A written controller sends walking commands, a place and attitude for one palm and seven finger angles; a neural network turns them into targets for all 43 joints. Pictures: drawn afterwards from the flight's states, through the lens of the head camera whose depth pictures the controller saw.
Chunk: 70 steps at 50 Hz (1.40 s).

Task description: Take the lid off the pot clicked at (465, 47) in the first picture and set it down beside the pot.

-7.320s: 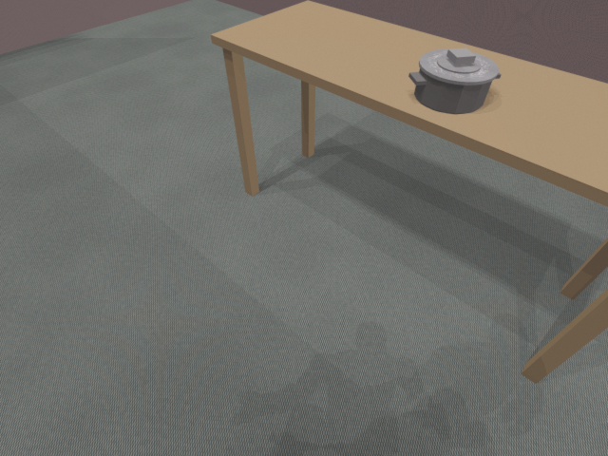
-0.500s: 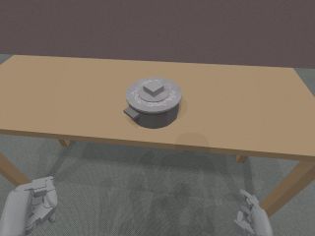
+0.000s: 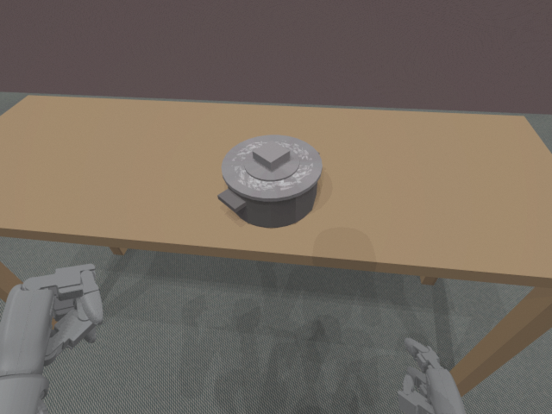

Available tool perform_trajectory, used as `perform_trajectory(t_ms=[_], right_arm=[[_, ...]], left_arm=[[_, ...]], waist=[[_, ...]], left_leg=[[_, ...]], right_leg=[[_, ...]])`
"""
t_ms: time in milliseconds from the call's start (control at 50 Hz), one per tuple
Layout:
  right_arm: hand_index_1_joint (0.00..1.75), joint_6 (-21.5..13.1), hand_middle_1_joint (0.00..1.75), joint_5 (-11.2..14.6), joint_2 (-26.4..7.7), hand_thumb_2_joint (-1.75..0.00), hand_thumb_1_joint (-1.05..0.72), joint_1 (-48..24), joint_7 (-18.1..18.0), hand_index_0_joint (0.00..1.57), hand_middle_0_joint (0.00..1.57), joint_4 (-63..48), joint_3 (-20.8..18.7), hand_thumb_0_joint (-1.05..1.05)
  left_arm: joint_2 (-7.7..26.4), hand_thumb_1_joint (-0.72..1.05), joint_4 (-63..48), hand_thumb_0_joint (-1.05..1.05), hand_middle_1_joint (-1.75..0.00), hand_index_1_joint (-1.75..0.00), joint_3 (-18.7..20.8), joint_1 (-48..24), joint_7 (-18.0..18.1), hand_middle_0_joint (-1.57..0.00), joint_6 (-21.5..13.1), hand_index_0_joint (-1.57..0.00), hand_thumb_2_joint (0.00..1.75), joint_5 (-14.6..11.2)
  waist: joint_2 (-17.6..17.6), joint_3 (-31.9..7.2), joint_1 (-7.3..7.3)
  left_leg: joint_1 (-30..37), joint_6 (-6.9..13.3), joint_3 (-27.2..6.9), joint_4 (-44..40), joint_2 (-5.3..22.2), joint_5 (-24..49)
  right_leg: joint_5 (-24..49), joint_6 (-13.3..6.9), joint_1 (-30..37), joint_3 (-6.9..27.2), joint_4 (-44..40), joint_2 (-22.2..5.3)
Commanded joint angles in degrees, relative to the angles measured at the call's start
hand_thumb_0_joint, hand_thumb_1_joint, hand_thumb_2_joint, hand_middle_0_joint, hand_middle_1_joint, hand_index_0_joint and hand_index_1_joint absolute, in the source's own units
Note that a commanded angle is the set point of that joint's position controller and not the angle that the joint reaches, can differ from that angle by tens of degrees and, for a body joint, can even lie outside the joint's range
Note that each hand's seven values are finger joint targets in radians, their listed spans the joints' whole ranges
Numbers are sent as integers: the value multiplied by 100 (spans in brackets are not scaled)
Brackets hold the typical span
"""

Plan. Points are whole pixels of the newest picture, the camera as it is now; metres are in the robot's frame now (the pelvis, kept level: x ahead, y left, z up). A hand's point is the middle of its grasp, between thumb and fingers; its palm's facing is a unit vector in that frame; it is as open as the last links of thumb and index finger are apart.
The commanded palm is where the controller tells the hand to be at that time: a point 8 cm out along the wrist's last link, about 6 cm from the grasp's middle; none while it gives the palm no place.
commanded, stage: reach forward and open the fingers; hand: left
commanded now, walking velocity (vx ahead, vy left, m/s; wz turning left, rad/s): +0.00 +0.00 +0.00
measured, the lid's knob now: (271, 154) +0.54 +0.09 +0.09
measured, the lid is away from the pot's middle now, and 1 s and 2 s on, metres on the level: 0.00 0.00 0.00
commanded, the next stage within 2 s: move the open hand above the knob in 1.06 s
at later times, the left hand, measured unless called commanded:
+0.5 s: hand (84, 304) +0.19 +0.26 +0.12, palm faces -0.17 -0.06 -0.98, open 4.6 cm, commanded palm +0.18 +0.26 +0.19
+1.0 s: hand (102, 256) +0.24 +0.25 +0.15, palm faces -0.12 -0.05 -0.99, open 10.0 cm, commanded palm +0.22 +0.25 +0.22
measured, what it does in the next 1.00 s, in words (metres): stands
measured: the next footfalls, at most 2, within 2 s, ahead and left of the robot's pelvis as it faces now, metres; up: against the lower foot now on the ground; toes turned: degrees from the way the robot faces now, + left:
none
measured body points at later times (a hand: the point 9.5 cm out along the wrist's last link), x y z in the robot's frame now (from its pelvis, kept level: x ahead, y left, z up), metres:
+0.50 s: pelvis -0.02 +0.00 +0.00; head -0.02 -0.05 +0.44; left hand +0.20 +0.26 +0.18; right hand +0.22 -0.22 -0.09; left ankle +0.00 +0.12 -0.74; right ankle -0.01 -0.13 -0.74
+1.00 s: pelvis -0.04 +0.00 +0.00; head -0.04 -0.05 +0.45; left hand +0.24 +0.25 +0.20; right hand +0.17 -0.22 -0.10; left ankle +0.00 +0.12 -0.74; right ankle -0.01 -0.13 -0.74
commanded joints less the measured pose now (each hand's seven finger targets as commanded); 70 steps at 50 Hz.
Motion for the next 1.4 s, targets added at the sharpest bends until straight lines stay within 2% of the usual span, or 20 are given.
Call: perform_trajectory(t_ms=[0, 20, 80, 140, 260, 280, 360, 480, 660, 700, 740, 780, 860, 920, 1120, 1160, 1200, 1280, 1360, 1380], right_arm=[[30, 304, 30, -15, -890, -90, -90, -940, 121, 20, 20, -1228, -293, 0], [30, 495, 30, -31, -929, -90, -90, -1027, 183, 20, 20, -1311, -299, 0], [30, 914, 30, 65, -1002, -90, -90, -1360, 259, 20, 20, -1445, -275, 0], [30, 1043, 30, 145, -1029, -90, -90, -1454, 192, 20, 20, -1344, -316, 0], [30, 862, 30, 277, -979, -90, -90, -1622, 155, 20, 20, -1402, -284, 0], [30, 877, 30, 240, -1009, -90, -90, -1406, 134, 20, 20, -1304, -261, 0], [30, 820, 30, 268, -974, -90, -90, -1580, 133, 20, 20, -1322, -231, 0], [30, 823, 30, 241, -1003, -90, -90, -1397, 136, 20, 20, -1267, -189, 0], [30, 763, 30, 280, -1005, -90, -90, -1424, 204, 20, 20, -1332, -229, 0], [30, 808, 30, 279, -1030, -90, -90, -1382, 192, 20, 20, -1254, -201, 0], [30, 776, 30, 277, -1023, -90, -90, -1441, 183, 20, 20, -1270, -197, 0], [30, 743, 30, 256, -1013, -90, -90, -1416, 208, 20, 20, -1262, -173, 0], [30, 775, 30, 305, -1048, -90, -90, -1424, 247, 20, 20, -1289, -218, 0], [30, 824, 30, 309, -1057, -90, -90, -1455, 230, 20, 20, -1242, -188, 0], [30, 824, 30, 303, -1062, -90, -90, -1445, 219, 20, 20, -1229, -158, 0], [30, 811, 30, 333, -1057, -90, -90, -1476, 250, 20, 20, -1253, -168, 0], [30, 881, 30, 347, -1106, -90, -90, -1389, 246, 20, 20, -1168, -167, 0], [30, 859, 30, 337, -1062, -90, -90, -1472, 250, 20, 20, -1224, -117, 0], [30, 878, 30, 336, -1060, -90, -90, -1443, 281, 20, 20, -1183, -146, 0], [30, 916, 30, 307, -1069, -90, -90, -1377, 275, 20, 20, -1117, -124, 0]], left_arm=[[1719, 80, -1593, 0, -139, -139, 436, -296, 491, -127, 601, -127, 96, 2438], [1814, 77, -1601, 0, -136, -136, 428, 99, 521, -126, 856, -126, 98, 2846], [2129, 67, -1601, 0, -125, -125, 276, -516, 316, -123, 1316, -123, 105, 3722], [2393, 57, -1110, 0, -115, -115, 164, -748, -83, -120, 1481, -120, 111, 4091], [2826, 37, -984, 0, -93, -93, 151, -1224, -1065, -113, 1369, -113, 124, 3953], [2964, 34, -843, 0, -90, -90, 151, -1547, -1217, -112, 1296, -112, 126, 3958], [3203, 21, -558, 0, -76, -76, 230, -2112, -1658, -108, 1134, -108, 133, 3961], [3376, 3, -163, 0, -54, -54, 201, -3044, -2130, -100, 816, -100, 139, 3835], [3370, -23, 290, 0, -22, -22, 144, -3768, -2139, -88, 738, -88, 147, 3895], [3388, -29, 478, 0, -15, -15, 24, -4241, -2171, -86, 745, -86, 149, 3884], [3438, -35, 265, 0, -8, -8, -35, -4594, -2184, -83, 722, -83, 152, 3924], [3485, -35, 368, 0, -8, -8, -20, -4682, -2198, -83, 767, -83, 151, 3985], [3397, -35, 821, 0, -8, -8, -6, -4677, -2222, -83, 912, -83, 151, 3992], [3310, -35, 835, 0, -8, -8, -291, -5259, -2314, -83, 941, -83, 151, 3983], [3475, -35, 1069, 0, -8, -8, -357, -6268, -2463, -83, 1088, -83, 151, 4114], [3185, -35, 1466, 0, -8, -8, -565, -6160, -2522, -83, 1264, -83, 151, 4094], [3200, -35, 1631, 0, -8, -8, -660, -6528, -2600, -83, 1320, -83, 151, 4124], [3087, -35, 1409, 0, -8, -8, -947, -7162, -2697, -83, 1368, -83, 151, 4219], [3164, -35, 1711, 0, -8, -8, -884, -7417, -2709, -83, 1501, -83, 151, 4347], [3156, -35, 1923, 0, -8, -8, -918, -7442, -2753, -83, 1529, -83, 151, 4359]], waist=[[608, -741, 181], [678, -913, 271], [-54, -1034, 81], [-188, -1153, 60], [-213, -1210, 29], [-331, -1163, -25], [-9, -796, -15], [-103, -1062, -34], [78, -1069, -17], [-128, -992, -28], [169, -1197, 2], [58, -1390, 1], [40, -1114, -29], [34, -1070, -47], [-18, -1414, -44], [60, -1359, -117], [-291, -1239, -130], [-233, -1680, -152], [-53, -1729, -143], [-297, -1814, -116]], left_leg=[[-586, 71, 180, -113, -98, 1399], [-630, 55, 180, -64, -96, 1434], [-760, 91, 160, 41, -130, 1182], [-510, 181, 86, 57, -130, 1189], [-233, 252, 6, 56, -199, 1641], [-271, 264, 29, 15, -228, 1659], [-215, 258, 5, -103, -262, 1449], [-58, 261, 42, -223, -358, 1223], [-58, 234, -2, -325, -349, 896], [-133, 226, 8, -437, -343, 747], [-55, 226, -22, -467, -351, 776], [-25, 232, -16, -446, -366, 835], [-169, 216, -57, -453, -334, 692], [-202, 218, -12, -547, -338, 551], [-116, 238, -2, -483, -386, 753], [-136, 225, -2, -392, -400, 724], [-232, 217, 28, -474, -374, 663], [-41, 259, 37, -383, -451, 871], [-15, 248, -4, -301, -455, 1076], [-52, 270, 45, -308, -479, 1194]], right_leg=[[747, -290, -483, -210, 289, 182], [735, -327, -460, -160, 332, 211], [603, -310, -596, -35, 309, 228], [715, -227, -584, -25, 211, 164], [1404, -136, -400, -25, 99, 165], [1389, -103, -383, -116, 85, 120], [1130, -126, -512, -85, -101, 186], [798, -100, -394, -196, -223, 162], [368, -169, -470, -133, -264, 254], [190, -149, -463, -186, -304, 205], [203, -174, -385, -164, -263, 201], [224, -186, -307, -181, -236, 209], [108, -217, -462, -156, -209, 292], [13, -194, -487, -180, -246, 229], [228, -225, -366, -151, -171, 232], [249, -234, -510, -126, -123, 287], [206, -207, -498, -185, -162, 246], [435, -218, -333, -151, -115, 232], [679, -261, -372, -115, -26, 273], [837, -247, -225, -131, -26, 226]])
